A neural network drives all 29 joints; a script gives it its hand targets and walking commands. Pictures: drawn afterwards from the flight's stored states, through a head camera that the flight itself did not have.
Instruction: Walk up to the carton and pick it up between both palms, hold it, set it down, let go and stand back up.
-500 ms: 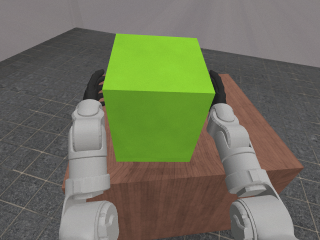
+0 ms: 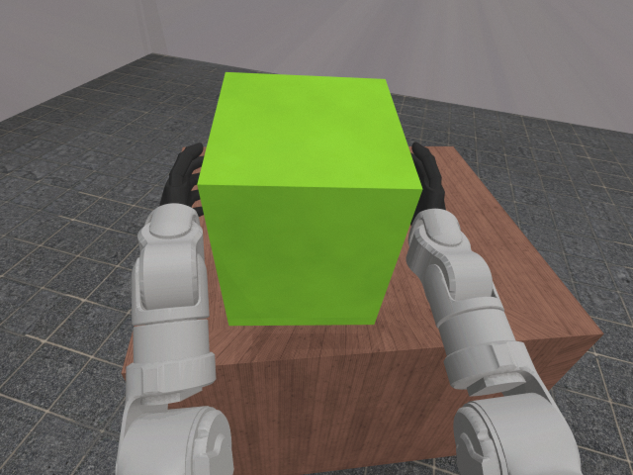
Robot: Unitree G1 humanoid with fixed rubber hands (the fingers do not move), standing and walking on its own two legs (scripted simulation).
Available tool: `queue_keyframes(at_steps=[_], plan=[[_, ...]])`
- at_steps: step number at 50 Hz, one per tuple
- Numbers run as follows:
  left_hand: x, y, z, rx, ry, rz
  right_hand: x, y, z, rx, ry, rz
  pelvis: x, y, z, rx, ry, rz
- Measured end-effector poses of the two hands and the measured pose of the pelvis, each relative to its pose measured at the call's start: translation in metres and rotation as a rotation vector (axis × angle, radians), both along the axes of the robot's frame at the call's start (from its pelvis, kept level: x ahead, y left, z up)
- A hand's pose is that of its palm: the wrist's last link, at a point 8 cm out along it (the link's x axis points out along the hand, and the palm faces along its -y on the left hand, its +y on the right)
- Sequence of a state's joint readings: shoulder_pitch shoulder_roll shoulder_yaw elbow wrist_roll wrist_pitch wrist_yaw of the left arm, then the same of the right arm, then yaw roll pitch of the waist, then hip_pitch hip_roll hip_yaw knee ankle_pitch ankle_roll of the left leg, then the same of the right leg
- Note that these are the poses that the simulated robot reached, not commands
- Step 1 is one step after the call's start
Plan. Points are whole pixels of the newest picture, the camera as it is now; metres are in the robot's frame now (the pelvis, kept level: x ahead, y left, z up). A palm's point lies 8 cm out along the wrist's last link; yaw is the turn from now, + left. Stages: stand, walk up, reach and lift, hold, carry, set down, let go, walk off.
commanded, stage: hold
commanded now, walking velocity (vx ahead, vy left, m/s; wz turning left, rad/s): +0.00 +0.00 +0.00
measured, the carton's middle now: (304, 206) +0.41 +0.01 +0.17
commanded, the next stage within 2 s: none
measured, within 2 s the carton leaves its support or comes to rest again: neither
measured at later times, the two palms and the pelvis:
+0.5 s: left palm (185, 201) +0.37 +0.15 +0.21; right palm (431, 204) +0.37 -0.14 +0.21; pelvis +0.00 +0.00 +0.00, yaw -1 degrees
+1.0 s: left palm (181, 207) +0.36 +0.15 +0.21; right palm (430, 206) +0.36 -0.14 +0.21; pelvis +0.00 +0.00 +0.00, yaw +0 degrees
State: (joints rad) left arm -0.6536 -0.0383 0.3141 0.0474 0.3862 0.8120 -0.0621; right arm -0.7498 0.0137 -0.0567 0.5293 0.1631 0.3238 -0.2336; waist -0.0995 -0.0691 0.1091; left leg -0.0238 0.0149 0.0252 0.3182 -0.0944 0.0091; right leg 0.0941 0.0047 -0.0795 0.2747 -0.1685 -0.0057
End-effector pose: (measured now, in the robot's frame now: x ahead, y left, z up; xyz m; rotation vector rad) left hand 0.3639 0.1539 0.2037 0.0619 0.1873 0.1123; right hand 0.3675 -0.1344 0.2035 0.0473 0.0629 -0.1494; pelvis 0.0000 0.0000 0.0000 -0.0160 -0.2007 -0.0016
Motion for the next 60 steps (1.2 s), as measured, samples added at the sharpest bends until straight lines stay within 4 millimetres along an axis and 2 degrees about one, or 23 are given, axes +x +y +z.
queue_keyframes(at_steps=[11, 27, 37, 49, 60], plan=[[0.000, -0.005, 0.007, -0.006, -0.011, -0.013, -0.004, -0.005, 0.009, -0.014, -0.010, -0.016, 0.001, 0.000, 0.000, 0.004, -0.001, -0.006], [0.004, -0.005, 0.008, -0.007, -0.006, -0.013, 0.000, -0.005, 0.008, -0.012, -0.006, -0.016, 0.001, 0.000, 0.000, 0.005, -0.003, -0.012], [0.001, -0.001, -0.002, -0.006, 0.017, -0.007, -0.001, -0.001, -0.001, -0.008, 0.016, -0.008, 0.003, 0.001, 0.000, 0.004, -0.009, -0.008], [-0.003, -0.002, 0.006, -0.007, -0.014, -0.007, -0.005, -0.002, 0.008, -0.010, -0.015, -0.010, -0.001, 0.000, 0.000, 0.003, -0.007, -0.006], [-0.001, -0.006, 0.009, -0.005, -0.002, -0.009, -0.004, -0.006, 0.008, -0.010, -0.005, -0.014, -0.005, -0.002, 0.000, 0.005, -0.003, -0.011]])
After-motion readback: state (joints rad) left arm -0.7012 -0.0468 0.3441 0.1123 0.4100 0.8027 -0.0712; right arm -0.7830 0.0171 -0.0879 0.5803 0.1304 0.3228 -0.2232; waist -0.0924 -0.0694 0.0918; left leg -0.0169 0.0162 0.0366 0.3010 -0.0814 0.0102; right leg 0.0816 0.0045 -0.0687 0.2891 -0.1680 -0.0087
